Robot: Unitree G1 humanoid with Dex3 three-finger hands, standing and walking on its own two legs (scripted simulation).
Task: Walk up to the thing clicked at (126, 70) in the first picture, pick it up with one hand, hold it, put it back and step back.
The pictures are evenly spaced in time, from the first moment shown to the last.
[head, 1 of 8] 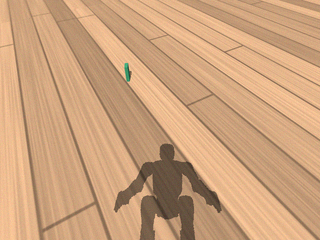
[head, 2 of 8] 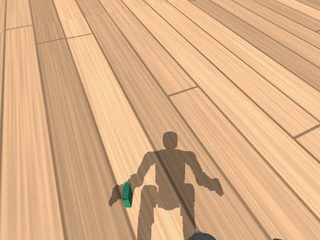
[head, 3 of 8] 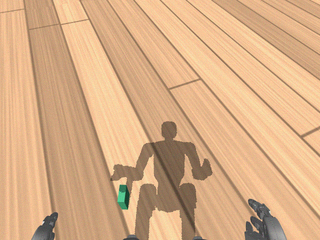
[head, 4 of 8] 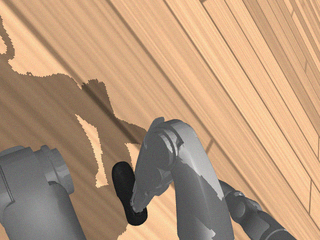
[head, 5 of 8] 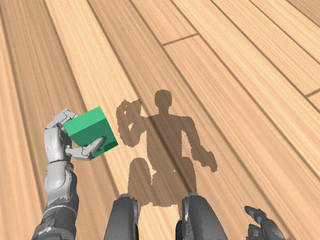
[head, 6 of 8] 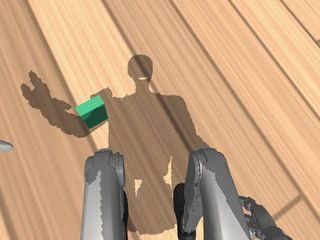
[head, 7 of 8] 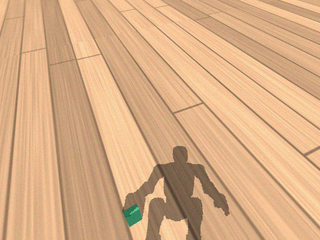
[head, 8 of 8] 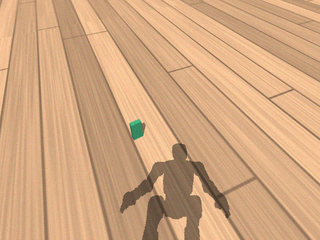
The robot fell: no
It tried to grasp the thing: yes
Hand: left
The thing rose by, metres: 0.69
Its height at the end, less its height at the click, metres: +0.00
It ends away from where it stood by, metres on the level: 0.01
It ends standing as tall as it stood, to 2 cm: yes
